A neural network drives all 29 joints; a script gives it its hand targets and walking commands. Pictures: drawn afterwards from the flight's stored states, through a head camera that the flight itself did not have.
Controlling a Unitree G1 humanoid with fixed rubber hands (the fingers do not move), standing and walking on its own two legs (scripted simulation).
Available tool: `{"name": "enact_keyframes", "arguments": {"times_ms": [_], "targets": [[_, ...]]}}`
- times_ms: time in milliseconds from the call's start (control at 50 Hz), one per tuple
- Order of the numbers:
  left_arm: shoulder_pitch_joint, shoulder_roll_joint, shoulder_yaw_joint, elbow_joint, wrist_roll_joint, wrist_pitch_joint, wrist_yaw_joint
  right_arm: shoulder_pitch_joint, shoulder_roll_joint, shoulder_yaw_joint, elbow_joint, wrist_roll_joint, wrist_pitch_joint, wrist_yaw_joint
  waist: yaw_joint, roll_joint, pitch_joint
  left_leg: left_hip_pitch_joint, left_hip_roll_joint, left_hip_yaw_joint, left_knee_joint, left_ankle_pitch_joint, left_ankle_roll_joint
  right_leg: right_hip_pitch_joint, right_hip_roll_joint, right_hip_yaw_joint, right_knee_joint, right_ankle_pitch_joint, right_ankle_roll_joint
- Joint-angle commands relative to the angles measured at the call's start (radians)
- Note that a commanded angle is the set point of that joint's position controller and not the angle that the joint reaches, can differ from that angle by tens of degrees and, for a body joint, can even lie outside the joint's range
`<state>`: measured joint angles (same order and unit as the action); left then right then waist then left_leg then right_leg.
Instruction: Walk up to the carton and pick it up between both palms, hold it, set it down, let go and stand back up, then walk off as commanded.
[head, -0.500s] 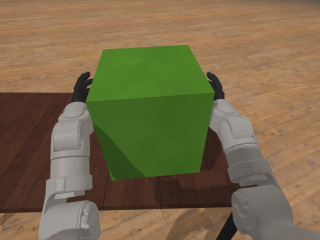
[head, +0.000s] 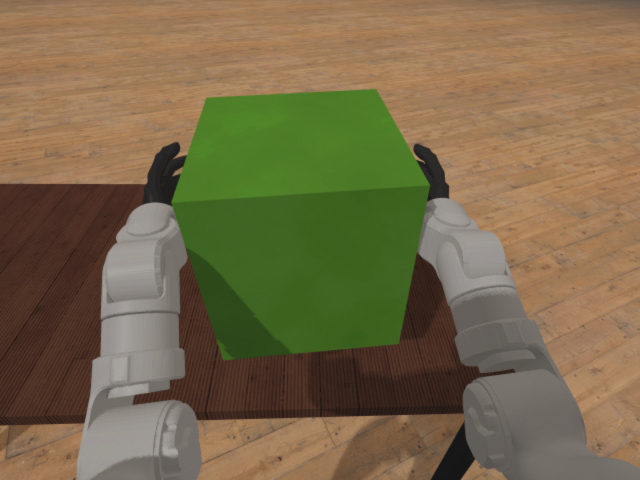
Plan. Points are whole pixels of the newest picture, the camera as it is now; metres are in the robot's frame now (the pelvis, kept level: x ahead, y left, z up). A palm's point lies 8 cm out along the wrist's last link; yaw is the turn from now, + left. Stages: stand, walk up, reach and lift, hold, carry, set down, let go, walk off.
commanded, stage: hold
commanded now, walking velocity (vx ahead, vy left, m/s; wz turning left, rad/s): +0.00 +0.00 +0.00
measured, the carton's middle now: (302, 220) +0.40 +0.00 +0.17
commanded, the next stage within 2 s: set down in 0.28 s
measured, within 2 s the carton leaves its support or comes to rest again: neither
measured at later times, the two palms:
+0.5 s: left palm (164, 197) +0.37 +0.16 +0.23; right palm (432, 203) +0.37 -0.15 +0.21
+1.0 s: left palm (181, 228) +0.40 +0.16 +0.16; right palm (420, 238) +0.38 -0.16 +0.15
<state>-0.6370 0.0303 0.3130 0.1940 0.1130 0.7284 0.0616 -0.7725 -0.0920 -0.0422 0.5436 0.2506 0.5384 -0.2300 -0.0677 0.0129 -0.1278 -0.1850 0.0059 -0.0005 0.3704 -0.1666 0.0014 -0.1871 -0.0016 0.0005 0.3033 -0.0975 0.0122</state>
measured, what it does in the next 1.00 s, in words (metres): stands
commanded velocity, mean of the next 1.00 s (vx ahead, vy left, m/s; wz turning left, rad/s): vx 0.00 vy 0.00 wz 0.00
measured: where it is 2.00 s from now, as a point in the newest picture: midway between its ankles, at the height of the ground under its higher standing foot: outside the picture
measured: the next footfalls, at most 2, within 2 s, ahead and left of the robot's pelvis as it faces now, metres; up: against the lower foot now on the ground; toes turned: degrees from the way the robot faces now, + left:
none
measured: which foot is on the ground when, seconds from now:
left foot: down 0.00-1.00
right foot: down 0.00-1.00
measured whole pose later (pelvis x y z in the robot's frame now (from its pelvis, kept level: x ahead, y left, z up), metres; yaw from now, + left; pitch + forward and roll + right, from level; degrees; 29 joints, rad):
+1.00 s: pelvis +0.01 +0.00 +0.00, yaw +0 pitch -4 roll +0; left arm -0.61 0.00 0.36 0.36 0.24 0.37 -0.05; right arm -0.64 0.00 -0.12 0.65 0.03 0.14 -0.18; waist -0.07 -0.03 0.01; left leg -0.09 0.00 0.00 0.33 -0.17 0.00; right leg -0.10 0.00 0.00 0.28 -0.11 0.01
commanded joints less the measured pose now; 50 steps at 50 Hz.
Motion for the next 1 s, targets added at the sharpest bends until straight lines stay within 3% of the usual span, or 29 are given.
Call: {"name": "enact_keyframes", "arguments": {"times_ms": [0,20,60,80,100,180,200,260,280,300,320,360,380,420,440,480,520,540,560,580,620,660,700,780,800,900,920,940,980], "targets": [[-0.753,-0.613,-0.521,-0.127,-0.064,-0.054,-0.169,-0.776,0.644,0.416,-0.363,0.141,-0.065,0.112,-0.006,0.002,-0.386,0.135,-0.059,-0.035,-0.045,0.179,-0.038,0.292,0.073,-0.019,-0.027,0.139,0.024],[-0.763,-0.63,-0.545,-0.115,-0.072,-0.056,-0.17,-0.777,0.632,0.389,-0.347,0.133,-0.072,0.114,-0.03,0.029,-0.379,0.116,-0.052,-0.039,-0.053,0.137,-0.049,0.278,0.075,-0.015,-0.031,0.093,0.019],[-0.802,-0.605,-0.525,-0.163,-0.083,-0.071,-0.166,-0.763,0.652,0.402,-0.346,0.131,-0.07,0.119,-0.01,-0.004,-0.414,0.137,-0.052,-0.036,-0.049,0.161,-0.042,0.282,0.073,-0.021,-0.023,0.125,0.021],[-0.734,-0.614,-0.522,-0.098,-0.073,-0.055,-0.169,-0.729,0.643,0.383,-0.315,0.13,-0.062,0.117,-0.013,0.019,-0.357,0.119,-0.053,-0.038,-0.06,0.154,-0.039,0.277,0.067,-0.005,-0.028,0.123,0.016],[-0.787,-0.654,-0.563,-0.141,-0.102,-0.065,-0.166,-0.807,0.641,0.398,-0.398,0.139,-0.089,0.122,-0.017,0.024,-0.458,0.149,-0.057,-0.04,-0.036,0.186,-0.048,0.269,0.082,-0.021,-0.021,0.149,0.012],[-0.773,-0.636,-0.559,-0.124,-0.09,-0.057,-0.158,-0.758,0.627,0.379,-0.336,0.136,-0.071,0.124,-0.025,0.062,-0.383,0.121,-0.051,-0.038,-0.047,0.147,-0.054,0.257,0.07,-0.008,-0.028,0.108,0.016],[-0.76,-0.602,-0.501,-0.117,-0.061,-0.062,-0.167,-0.716,0.637,0.387,-0.308,0.125,-0.061,0.12,-0.027,0.002,-0.366,0.121,-0.057,-0.038,-0.053,0.129,-0.037,0.28,0.062,-0.009,-0.034,0.103,0.02],[-0.778,-0.637,-0.541,-0.11,-0.082,-0.065,-0.166,-0.768,0.623,0.383,-0.348,0.126,-0.077,0.121,-0.024,0.028,-0.407,0.108,-0.055,-0.038,-0.051,0.133,-0.051,0.279,0.077,-0.015,-0.029,0.099,0.011],[-0.802,-0.61,-0.52,-0.177,-0.093,-0.051,-0.179,-0.79,0.674,0.388,-0.403,0.145,-0.052,0.12,-0.037,-0.028,-0.426,0.123,-0.056,-0.02,-0.08,0.116,-0.015,0.372,0.076,-0.009,-0.022,0.124,0.016],[-0.844,-0.587,-0.47,-0.149,-0.07,-0.049,-0.178,-0.747,0.682,0.362,-0.301,0.125,-0.038,0.121,-0.028,-0.024,-0.328,0.078,-0.058,-0.02,-0.107,0.046,-0.011,0.323,0.064,0.005,-0.035,0.065,0.014],[-0.873,-0.598,-0.493,-0.165,-0.072,-0.066,-0.179,-0.789,0.699,0.36,-0.318,0.132,-0.053,0.13,-0.029,-0.002,-0.402,0.092,-0.054,-0.026,-0.09,0.088,-0.02,0.331,0.059,-0.008,-0.015,0.085,0.015],[-0.859,-0.587,-0.46,-0.134,-0.071,-0.076,-0.179,-0.888,0.721,0.394,-0.396,0.129,-0.082,0.136,0.018,-0.046,-0.443,0.082,-0.068,-0.016,-0.079,0.104,0.004,0.354,0.06,-0.015,-0.023,0.1,0.026],[-0.809,-0.594,-0.463,-0.094,-0.063,-0.076,-0.187,-0.84,0.683,0.363,-0.368,0.115,-0.093,0.134,0.006,-0.016,-0.399,0.103,-0.062,-0.01,-0.08,0.142,-0.011,0.323,0.063,-0.022,-0.022,0.134,0.021],[-0.826,-0.575,-0.394,-0.016,-0.009,-0.087,-0.196,-0.849,0.682,0.313,-0.277,0.066,-0.118,0.141,0.022,-0.028,-0.352,0.088,-0.058,-0.006,-0.112,0.055,-0.003,0.311,0.052,-0.026,-0.039,0.064,0.017],[-0.843,-0.58,-0.431,-0.01,-0.038,-0.097,-0.201,-0.904,0.677,0.31,-0.349,0.067,-0.135,0.139,0.019,-0.02,-0.378,0.072,-0.062,0.002,-0.104,0.023,-0.008,0.323,0.054,-0.021,-0.035,0.031,0.019],[-0.802,-0.585,-0.381,0.025,-0.011,-0.129,-0.213,-0.84,0.689,0.279,-0.272,0.018,-0.177,0.143,0.016,-0.045,-0.368,0.102,-0.055,0.01,-0.11,0.07,-0.003,0.326,0.056,-0.041,-0.041,0.066,0.028],[-0.738,-0.543,-0.288,0.187,0.08,-0.165,-0.249,-0.791,0.644,0.136,-0.151,-0.095,-0.251,0.158,0.0,-0.007,-0.243,0.081,-0.041,0.02,-0.139,-0.043,-0.01,0.264,0.04,-0.05,-0.068,-0.056,0.018],[-0.685,-0.515,-0.225,0.262,0.116,-0.185,-0.265,-0.786,0.634,0.1,-0.142,-0.135,-0.283,0.164,0.0,-0.047,-0.199,0.085,-0.049,0.031,-0.156,-0.087,0.005,0.281,0.038,-0.062,-0.085,-0.121,0.026],[-0.691,-0.514,-0.211,0.237,0.135,-0.202,-0.272,-0.748,0.633,0.081,-0.114,-0.174,-0.313,0.178,0.001,-0.044,-0.224,0.114,-0.043,0.045,-0.159,-0.076,0.01,0.276,0.031,-0.067,-0.076,-0.122,0.023],[-0.65,-0.504,-0.184,0.232,0.167,-0.21,-0.282,-0.744,0.63,0.128,-0.099,-0.165,-0.339,0.182,0.038,-0.059,-0.196,0.109,-0.049,0.051,-0.158,-0.027,0.008,0.34,0.032,-0.083,-0.07,-0.091,0.03],[-0.661,-0.499,-0.238,0.17,0.144,-0.26,-0.287,-0.693,0.627,0.139,-0.092,-0.189,-0.405,0.182,0.011,-0.045,-0.254,0.157,-0.049,0.056,-0.134,0.065,0.0,0.366,0.03,-0.088,-0.058,0.017,0.034],[-0.678,-0.507,-0.282,0.144,0.123,-0.3,-0.285,-0.698,0.674,0.212,-0.165,-0.178,-0.455,0.171,0.017,-0.063,-0.374,0.203,-0.063,0.062,-0.092,0.179,0.002,0.446,0.028,-0.072,-0.032,0.173,0.045],[-0.653,-0.472,-0.291,0.178,0.104,-0.318,-0.285,-0.709,0.673,0.241,-0.209,-0.197,-0.48,0.157,0.015,-0.12,-0.382,0.156,-0.076,0.074,-0.092,0.149,0.02,0.491,0.016,-0.067,-0.01,0.298,0.069],[-0.556,-0.505,-0.362,0.116,0.075,-0.353,-0.286,-0.582,0.711,0.347,-0.221,-0.178,-0.499,0.134,0.005,-0.144,-0.393,0.153,-0.085,0.06,-0.072,0.206,0.016,0.596,0.001,-0.041,0.019,0.52,0.088],[-0.6,-0.501,-0.392,0.114,0.056,-0.359,-0.287,-0.59,0.705,0.33,-0.225,-0.191,-0.507,0.132,-0.024,-0.127,-0.398,0.161,-0.08,0.062,-0.08,0.199,0.012,0.583,0.012,-0.056,0.018,0.49,0.086],[-0.698,-0.568,-0.509,0.03,-0.003,-0.415,-0.228,-0.635,0.715,0.352,-0.243,-0.167,-0.556,0.151,0.007,-0.025,-0.435,0.191,-0.065,0.042,-0.059,0.24,-0.015,0.463,0.028,-0.079,0.004,0.361,0.05],[-0.722,-0.594,-0.513,0.069,-0.003,-0.424,-0.229,-0.643,0.697,0.313,-0.234,-0.179,-0.56,0.15,-0.034,-0.012,-0.445,0.178,-0.063,0.034,-0.061,0.216,-0.018,0.447,0.033,-0.073,-0.008,0.322,0.039],[-0.746,-0.581,-0.509,0.051,-0.005,-0.432,-0.221,-0.671,0.715,0.311,-0.242,-0.18,-0.57,0.166,0.005,0.006,-0.423,0.163,-0.058,0.043,-0.08,0.184,-0.008,0.413,0.026,-0.073,-0.015,0.232,0.039],[-0.731,-0.573,-0.489,0.115,0.005,-0.438,-0.213,-0.636,0.705,0.297,-0.204,-0.193,-0.57,0.17,0.012,-0.015,-0.398,0.171,-0.061,0.056,-0.072,0.201,-0.012,0.39,0.026,-0.081,-0.023,0.235,0.04]]}}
